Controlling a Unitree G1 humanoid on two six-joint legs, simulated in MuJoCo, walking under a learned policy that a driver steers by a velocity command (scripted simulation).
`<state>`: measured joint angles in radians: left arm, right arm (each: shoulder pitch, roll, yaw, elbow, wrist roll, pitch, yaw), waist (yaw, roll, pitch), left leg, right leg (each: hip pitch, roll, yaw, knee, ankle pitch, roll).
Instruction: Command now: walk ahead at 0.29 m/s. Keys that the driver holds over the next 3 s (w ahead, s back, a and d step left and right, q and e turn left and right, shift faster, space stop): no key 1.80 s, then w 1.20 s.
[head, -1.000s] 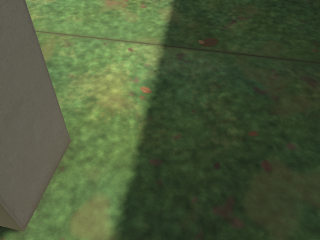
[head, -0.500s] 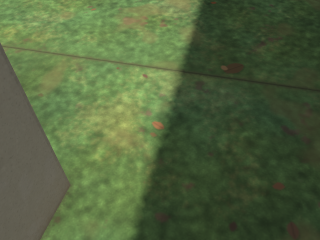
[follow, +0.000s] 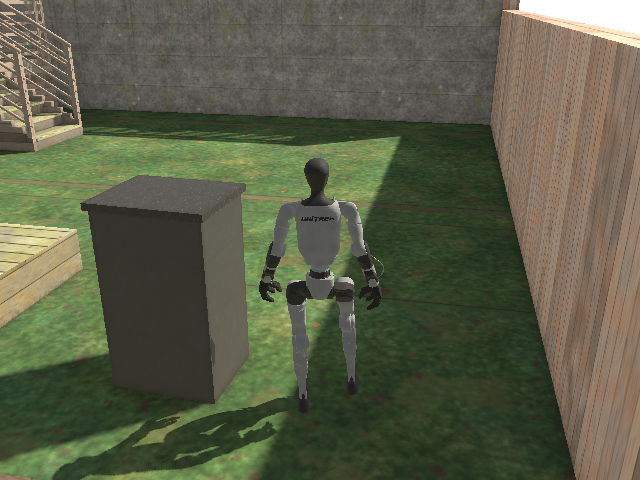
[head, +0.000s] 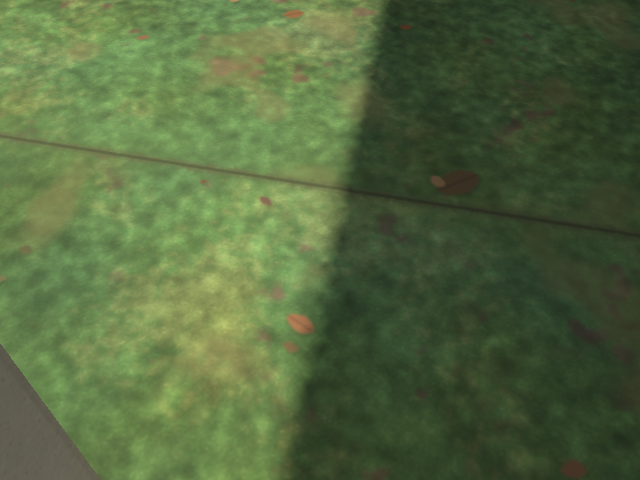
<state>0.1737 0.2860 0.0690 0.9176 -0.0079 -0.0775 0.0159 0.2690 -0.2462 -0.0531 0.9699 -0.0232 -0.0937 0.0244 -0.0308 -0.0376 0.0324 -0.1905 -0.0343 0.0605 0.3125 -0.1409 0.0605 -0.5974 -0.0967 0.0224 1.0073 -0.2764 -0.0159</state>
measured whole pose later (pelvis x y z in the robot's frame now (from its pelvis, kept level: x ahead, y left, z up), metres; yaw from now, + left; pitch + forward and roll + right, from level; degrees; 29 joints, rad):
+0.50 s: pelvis +0.13 -0.03 -0.02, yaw +0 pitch +1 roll -1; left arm 0.12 0.22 0.03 0.95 0.01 -0.01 0.03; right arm 0.15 -0.27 -0.04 1.01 -0.02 0.01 -0.02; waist 0.00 0.02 0.02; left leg -0.28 0.06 -0.02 0.58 -0.30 -0.02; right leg -0.37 0.03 -0.03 0.49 -0.14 -0.03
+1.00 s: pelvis +0.17 -0.02 -0.01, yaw +0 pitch -1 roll +0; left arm 0.12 0.24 0.04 1.05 0.00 0.00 0.03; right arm 0.22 -0.23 -0.03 1.07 0.00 -0.02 -0.02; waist 0.01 0.00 0.03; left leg -0.14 0.02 0.01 0.49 -0.34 -0.01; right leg -0.28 0.00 0.01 0.50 -0.20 0.00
